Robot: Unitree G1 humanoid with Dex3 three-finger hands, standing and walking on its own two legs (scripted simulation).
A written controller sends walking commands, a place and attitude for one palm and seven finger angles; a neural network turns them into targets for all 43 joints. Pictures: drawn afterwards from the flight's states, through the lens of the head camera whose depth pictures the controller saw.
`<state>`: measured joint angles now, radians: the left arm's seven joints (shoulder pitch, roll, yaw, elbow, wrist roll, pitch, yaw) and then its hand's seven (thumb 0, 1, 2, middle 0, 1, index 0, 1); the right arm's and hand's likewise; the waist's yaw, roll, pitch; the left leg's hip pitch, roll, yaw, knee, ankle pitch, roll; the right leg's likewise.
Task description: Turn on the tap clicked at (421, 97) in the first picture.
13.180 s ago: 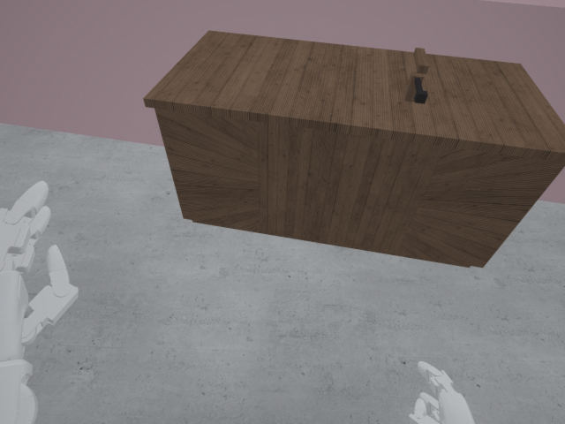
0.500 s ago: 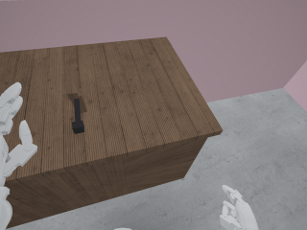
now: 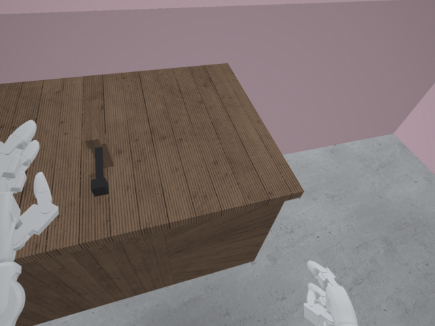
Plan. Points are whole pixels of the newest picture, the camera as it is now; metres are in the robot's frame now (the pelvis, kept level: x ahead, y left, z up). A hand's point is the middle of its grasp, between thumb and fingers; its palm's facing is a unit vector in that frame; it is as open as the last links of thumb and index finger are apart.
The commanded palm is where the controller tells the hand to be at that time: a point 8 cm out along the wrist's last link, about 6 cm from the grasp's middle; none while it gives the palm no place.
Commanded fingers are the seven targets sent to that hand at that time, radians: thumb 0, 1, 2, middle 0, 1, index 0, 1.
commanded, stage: shuffle to correct the standing spot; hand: left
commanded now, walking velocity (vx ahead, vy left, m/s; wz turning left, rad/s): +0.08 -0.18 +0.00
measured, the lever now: (99, 187) +0.36 +0.28 +0.00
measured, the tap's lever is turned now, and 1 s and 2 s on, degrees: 0 0 0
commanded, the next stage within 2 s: come to a stop and stand still in 0.02 s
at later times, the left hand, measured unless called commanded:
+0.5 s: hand (85, 203) +0.23 +0.21 +0.16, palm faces +0.35 -0.85 -0.40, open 7.4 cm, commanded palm +0.18 +0.25 +0.17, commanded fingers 0.00 0.90 0.90 -0.20 -0.30 -0.20 -0.30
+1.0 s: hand (16, 218) +0.20 +0.28 +0.16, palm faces +0.45 -0.83 -0.33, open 7.4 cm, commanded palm +0.14 +0.29 +0.17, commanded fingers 0.00 0.90 0.90 -0.20 -0.30 -0.20 -0.30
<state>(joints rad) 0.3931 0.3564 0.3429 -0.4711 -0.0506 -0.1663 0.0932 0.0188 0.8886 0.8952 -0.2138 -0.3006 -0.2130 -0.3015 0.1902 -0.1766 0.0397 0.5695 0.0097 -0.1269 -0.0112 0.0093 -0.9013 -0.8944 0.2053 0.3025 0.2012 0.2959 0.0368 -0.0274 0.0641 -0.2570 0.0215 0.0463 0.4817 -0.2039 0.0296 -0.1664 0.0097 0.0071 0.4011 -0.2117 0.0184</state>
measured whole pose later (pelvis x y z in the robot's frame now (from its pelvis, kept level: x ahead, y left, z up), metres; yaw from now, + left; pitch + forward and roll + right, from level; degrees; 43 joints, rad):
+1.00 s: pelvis -0.02 +0.01 +0.00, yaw +0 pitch -2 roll -1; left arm 0.35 0.38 0.38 -0.40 -0.04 -0.25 0.10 0.02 0.88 0.89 -0.22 -0.30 -0.22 -0.30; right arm 0.24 -0.17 0.03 0.58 0.01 -0.16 -0.02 0.01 -0.90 -0.89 0.21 0.30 0.20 0.30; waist 0.05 -0.05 0.05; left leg -0.27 -0.01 0.05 0.48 -0.18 0.05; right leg -0.19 -0.02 0.01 0.44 -0.21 0.03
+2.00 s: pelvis +0.01 +0.00 +0.00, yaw -1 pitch +2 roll -1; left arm 0.26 0.49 0.49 -0.40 -0.05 -0.26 0.10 0.02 0.89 0.90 -0.21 -0.30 -0.21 -0.30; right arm 0.20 -0.21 0.06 0.56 0.00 -0.16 0.01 0.01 -0.90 -0.89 0.21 0.30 0.20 0.30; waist 0.04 -0.02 0.07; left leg -0.31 0.02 0.05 0.50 -0.22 0.02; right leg -0.24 0.01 0.02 0.44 -0.24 0.01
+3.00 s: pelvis +0.00 +0.02 +0.00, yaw -1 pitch -1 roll -2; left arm 0.42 0.36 0.35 -0.47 -0.04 -0.18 0.10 0.02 0.89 0.89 -0.21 -0.30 -0.21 -0.30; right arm 0.21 -0.21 0.02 0.58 0.02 -0.11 -0.03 0.01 -0.90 -0.89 0.20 0.30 0.20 0.30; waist 0.02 0.00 0.07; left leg -0.26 0.01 0.06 0.50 -0.22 0.05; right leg -0.17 0.00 0.03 0.40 -0.21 0.04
